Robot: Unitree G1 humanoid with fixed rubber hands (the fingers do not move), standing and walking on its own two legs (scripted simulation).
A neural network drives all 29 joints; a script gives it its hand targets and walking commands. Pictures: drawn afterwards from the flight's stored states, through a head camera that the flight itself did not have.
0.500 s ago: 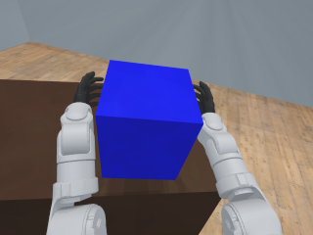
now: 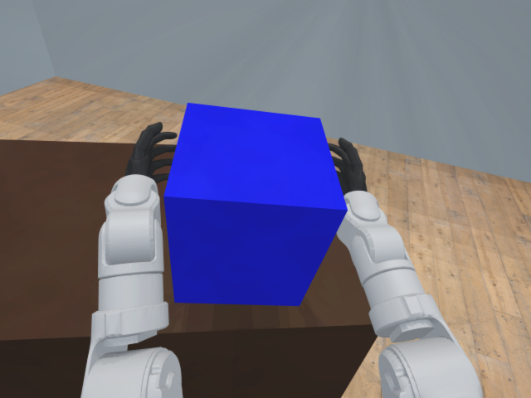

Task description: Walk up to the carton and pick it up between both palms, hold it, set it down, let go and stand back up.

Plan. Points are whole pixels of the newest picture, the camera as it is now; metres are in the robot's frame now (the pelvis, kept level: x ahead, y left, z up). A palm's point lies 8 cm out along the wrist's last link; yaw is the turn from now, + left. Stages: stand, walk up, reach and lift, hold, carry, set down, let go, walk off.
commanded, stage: hold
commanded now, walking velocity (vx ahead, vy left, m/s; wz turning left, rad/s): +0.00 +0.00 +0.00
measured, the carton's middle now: (247, 210) +0.38 +0.01 +0.14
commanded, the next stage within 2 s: set down in 0.38 s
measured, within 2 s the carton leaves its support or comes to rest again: neither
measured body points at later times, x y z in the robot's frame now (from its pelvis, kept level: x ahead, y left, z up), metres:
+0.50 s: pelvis +0.00 +0.00 +0.00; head -0.05 +0.03 +0.45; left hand +0.38 +0.16 +0.22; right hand +0.38 -0.14 +0.20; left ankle +0.07 +0.14 -0.75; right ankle -0.03 -0.11 -0.75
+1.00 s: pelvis +0.02 +0.00 +0.00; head +0.01 +0.02 +0.45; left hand +0.40 +0.16 +0.17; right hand +0.40 -0.14 +0.14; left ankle +0.07 +0.14 -0.75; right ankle -0.02 -0.11 -0.75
